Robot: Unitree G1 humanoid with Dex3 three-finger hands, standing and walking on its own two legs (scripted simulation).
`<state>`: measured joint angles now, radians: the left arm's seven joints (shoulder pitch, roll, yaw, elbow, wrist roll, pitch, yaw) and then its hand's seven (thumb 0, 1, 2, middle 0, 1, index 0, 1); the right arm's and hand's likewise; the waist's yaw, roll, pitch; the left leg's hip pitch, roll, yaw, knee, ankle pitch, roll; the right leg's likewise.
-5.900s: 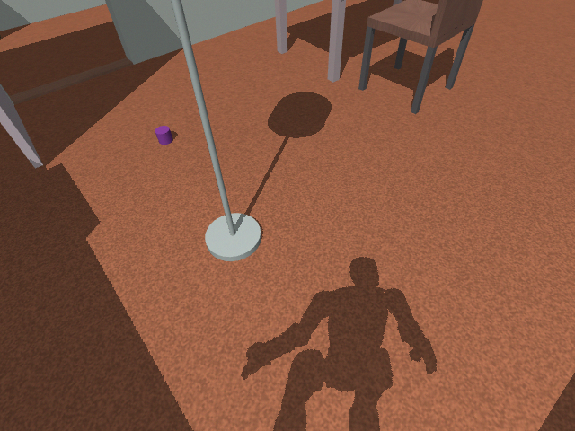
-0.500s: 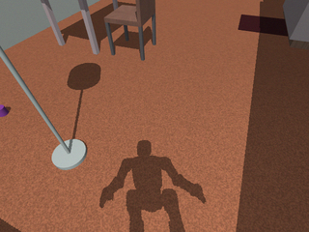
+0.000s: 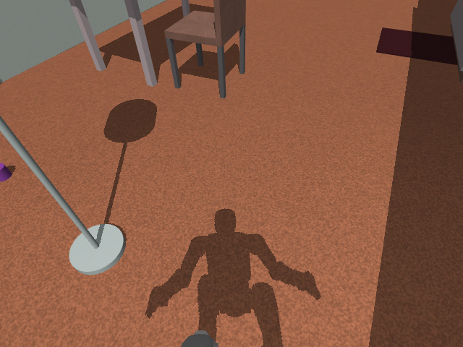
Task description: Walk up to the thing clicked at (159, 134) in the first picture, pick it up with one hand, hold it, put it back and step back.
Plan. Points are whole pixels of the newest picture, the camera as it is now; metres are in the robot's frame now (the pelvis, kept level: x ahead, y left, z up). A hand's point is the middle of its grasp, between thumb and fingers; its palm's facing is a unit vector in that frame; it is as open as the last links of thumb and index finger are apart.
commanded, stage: walk up
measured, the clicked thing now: (0, 172) +1.16 +1.47 -0.73
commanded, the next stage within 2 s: none
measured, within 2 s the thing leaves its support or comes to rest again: neither
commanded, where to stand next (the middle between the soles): +1.11 +0.02 m, yaw -1 degrees
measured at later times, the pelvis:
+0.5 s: pelvis +0.26 +0.02 +0.00, yaw -2 degrees
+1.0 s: pelvis +0.50 +0.04 -0.02, yaw +0 degrees
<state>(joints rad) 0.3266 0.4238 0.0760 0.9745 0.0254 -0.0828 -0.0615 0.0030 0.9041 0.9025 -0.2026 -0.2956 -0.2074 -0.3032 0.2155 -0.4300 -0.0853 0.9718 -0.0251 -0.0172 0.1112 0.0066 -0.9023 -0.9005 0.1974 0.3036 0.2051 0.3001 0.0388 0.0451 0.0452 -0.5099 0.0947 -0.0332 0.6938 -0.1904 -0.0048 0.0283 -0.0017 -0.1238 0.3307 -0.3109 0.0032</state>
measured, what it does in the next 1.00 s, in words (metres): walks ahead: left foot, then right foot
